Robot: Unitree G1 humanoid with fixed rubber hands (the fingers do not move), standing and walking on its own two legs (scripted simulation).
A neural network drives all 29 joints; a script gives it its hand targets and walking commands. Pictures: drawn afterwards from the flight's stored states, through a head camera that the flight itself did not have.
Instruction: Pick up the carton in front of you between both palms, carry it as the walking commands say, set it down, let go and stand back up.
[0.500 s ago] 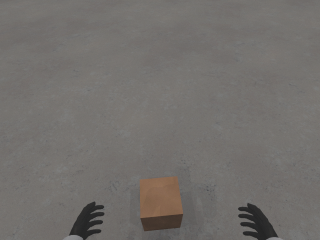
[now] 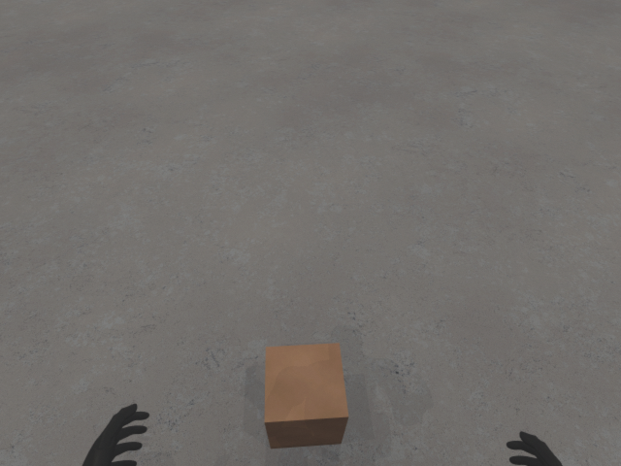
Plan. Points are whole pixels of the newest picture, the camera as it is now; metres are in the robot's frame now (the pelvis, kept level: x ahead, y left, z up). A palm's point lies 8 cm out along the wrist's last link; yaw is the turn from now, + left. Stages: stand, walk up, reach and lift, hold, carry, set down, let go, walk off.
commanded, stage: stand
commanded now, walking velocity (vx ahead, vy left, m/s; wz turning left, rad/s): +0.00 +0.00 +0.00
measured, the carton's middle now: (304, 396) +0.44 +0.03 -0.64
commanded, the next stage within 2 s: none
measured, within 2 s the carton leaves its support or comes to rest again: neither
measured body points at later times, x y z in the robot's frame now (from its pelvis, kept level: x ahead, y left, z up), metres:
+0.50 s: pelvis +0.02 +0.04 +0.00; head +0.03 +0.05 +0.45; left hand +0.19 +0.32 -0.09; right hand +0.15 -0.26 -0.08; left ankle +0.00 +0.11 -0.73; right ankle -0.03 -0.09 -0.73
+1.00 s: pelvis -0.03 +0.02 +0.01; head -0.04 +0.03 +0.46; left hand +0.10 +0.32 -0.10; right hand +0.09 -0.29 -0.08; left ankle +0.00 +0.11 -0.73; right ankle -0.03 -0.09 -0.73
